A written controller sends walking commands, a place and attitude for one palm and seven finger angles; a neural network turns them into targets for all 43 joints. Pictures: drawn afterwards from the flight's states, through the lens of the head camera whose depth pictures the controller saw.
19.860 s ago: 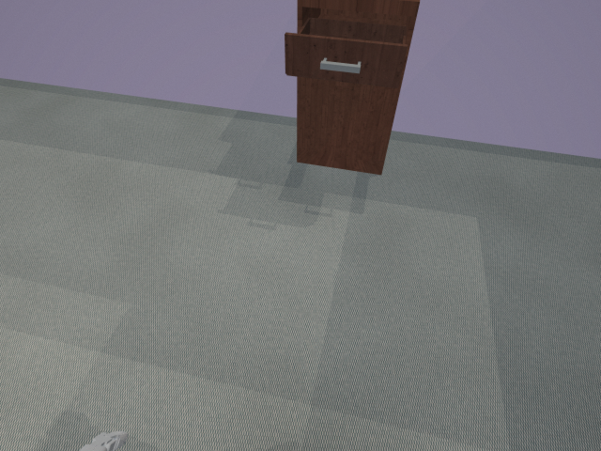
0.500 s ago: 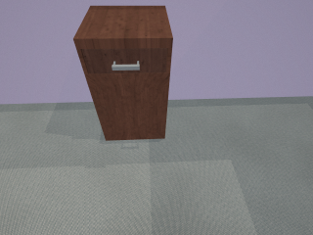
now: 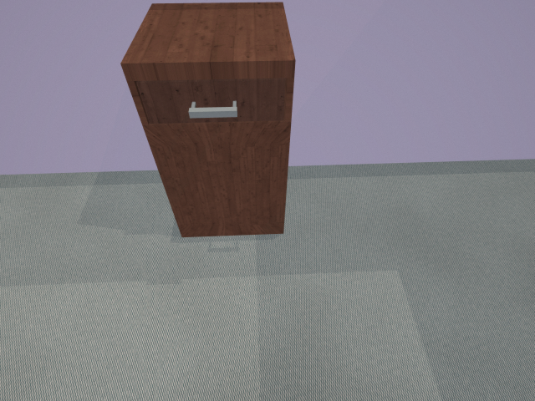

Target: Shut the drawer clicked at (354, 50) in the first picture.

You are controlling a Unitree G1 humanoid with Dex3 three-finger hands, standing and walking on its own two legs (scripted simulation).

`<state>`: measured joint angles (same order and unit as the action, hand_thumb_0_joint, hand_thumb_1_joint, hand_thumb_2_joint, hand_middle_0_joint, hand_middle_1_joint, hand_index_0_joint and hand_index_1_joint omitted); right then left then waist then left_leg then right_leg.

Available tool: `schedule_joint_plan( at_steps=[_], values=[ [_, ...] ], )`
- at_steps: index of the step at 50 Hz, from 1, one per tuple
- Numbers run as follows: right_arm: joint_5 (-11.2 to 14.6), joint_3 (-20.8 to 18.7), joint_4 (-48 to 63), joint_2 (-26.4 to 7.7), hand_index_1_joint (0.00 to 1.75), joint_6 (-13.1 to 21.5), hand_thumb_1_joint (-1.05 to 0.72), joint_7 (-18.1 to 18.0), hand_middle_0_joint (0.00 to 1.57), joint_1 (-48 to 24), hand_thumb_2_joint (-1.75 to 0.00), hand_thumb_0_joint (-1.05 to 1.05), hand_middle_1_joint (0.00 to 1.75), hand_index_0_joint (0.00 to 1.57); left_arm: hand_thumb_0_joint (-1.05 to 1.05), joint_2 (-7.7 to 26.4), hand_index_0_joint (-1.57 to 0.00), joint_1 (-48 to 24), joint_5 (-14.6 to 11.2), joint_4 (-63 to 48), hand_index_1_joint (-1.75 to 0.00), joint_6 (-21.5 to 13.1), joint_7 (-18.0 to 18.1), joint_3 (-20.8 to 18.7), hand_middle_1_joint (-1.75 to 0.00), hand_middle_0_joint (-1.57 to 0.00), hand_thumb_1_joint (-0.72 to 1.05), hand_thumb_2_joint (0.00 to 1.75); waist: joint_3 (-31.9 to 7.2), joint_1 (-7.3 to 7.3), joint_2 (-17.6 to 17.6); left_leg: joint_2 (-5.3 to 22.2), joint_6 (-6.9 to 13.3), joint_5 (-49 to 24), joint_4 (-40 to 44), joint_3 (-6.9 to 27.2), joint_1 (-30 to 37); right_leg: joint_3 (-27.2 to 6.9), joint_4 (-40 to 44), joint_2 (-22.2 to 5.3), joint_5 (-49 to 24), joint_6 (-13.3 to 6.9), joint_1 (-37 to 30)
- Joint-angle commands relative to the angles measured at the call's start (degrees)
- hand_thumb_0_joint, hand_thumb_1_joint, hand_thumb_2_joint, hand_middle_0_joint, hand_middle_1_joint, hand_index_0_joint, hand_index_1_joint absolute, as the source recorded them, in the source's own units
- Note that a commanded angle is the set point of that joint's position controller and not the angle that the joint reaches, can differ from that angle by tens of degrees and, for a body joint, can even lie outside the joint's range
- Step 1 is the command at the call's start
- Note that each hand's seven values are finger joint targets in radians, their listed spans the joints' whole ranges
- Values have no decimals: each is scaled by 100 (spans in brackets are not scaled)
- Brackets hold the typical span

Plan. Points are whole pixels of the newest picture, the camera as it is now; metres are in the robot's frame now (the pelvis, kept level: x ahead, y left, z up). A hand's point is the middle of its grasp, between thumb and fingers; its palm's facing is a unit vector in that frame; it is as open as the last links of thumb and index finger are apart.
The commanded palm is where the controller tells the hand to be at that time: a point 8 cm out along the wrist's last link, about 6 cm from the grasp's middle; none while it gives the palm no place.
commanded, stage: look to check the result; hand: left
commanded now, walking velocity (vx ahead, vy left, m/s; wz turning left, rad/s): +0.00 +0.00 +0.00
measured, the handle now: (213, 108) +0.88 +0.21 -0.07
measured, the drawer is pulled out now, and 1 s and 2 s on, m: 0.00 0.00 0.00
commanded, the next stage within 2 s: stand and wait in 0.06 s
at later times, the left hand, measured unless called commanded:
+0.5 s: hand out of the picture +0.01 +0.17 -0.17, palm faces +0.02 -0.98 -0.22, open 7.4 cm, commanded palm none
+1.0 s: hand out of the picture +0.02 +0.17 -0.17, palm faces +0.02 -0.97 -0.22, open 7.4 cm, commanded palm none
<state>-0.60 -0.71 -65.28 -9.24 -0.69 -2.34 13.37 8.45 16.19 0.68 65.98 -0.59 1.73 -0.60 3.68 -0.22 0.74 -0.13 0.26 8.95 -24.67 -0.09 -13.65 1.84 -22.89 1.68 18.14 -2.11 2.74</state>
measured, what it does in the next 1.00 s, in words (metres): stands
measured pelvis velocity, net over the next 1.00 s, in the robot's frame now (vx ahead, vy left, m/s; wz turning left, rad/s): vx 0.01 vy -0.01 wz -0.01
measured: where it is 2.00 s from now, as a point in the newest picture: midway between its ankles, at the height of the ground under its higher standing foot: outside the picture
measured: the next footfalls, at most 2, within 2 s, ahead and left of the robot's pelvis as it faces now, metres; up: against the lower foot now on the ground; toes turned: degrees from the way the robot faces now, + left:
none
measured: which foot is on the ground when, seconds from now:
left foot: down 0.00-1.00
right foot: down 0.00-1.00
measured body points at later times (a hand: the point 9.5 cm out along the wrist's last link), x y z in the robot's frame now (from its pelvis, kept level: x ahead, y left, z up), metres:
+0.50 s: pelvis +0.01 -0.01 +0.00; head +0.02 -0.02 +0.45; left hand +0.01 +0.23 -0.15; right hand +0.02 -0.24 -0.16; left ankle +0.05 +0.12 -0.74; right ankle -0.06 -0.09 -0.74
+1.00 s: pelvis +0.01 -0.01 +0.00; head +0.02 -0.02 +0.45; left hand +0.02 +0.23 -0.15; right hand +0.03 -0.25 -0.16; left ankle +0.05 +0.12 -0.74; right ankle -0.06 -0.09 -0.74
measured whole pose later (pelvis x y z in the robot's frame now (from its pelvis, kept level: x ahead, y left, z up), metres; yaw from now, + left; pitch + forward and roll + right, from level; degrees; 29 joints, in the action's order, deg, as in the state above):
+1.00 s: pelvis +0.01 -0.01 +0.00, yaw +0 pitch -2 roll +0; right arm -0.6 -0.5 -65.5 -11.1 -0.6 -2.4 11.9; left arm 10.1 14.5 0.6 65.4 -0.8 1.5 -0.9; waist 3.6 -0.3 0.5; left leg 0.6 -0.7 9.3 -23.2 -0.1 -11.8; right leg 1.6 -20.4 2.4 17.7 -2.9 0.5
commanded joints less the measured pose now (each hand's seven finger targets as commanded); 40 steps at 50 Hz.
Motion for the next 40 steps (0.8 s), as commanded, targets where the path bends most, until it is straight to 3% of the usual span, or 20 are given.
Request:
schedule_joint_plan(
  at_steps=[1,29,40],
  values=[
    [-22,-109,112,-649,30,100,-90,-34,20,280,-90,0,30,20,0,722,-20,367,-31,-141,-30,-46,64,-113,-30,-20,90,90,78,-15,-77,555,206,-863,256,466,564,-503,604,-721,-1078,-72,755],
    [-27,-100,117,-779,30,102,-90,-40,20,163,-90,0,30,20,0,877,-20,233,-41,-214,-30,-63,61,-150,-30,-20,90,90,-29,-3,-160,558,160,-1047,223,376,653,-485,667,-761,-1656,-8,498],
    [-25,-102,114,-837,30,102,-90,-41,20,116,-90,0,30,20,0,915,-20,198,-42,-208,-30,-63,56,-149,-30,-20,90,90,60,-7,-130,571,156,-979,276,397,660,-504,717,-750,-1515,-20,541]
  ],
)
